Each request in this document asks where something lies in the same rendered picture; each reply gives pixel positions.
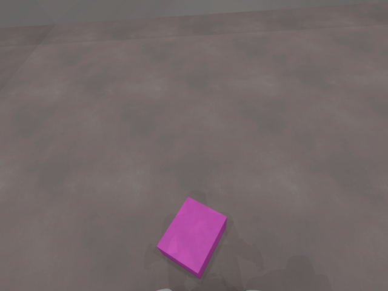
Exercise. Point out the carton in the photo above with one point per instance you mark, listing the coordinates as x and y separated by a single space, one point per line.
193 236

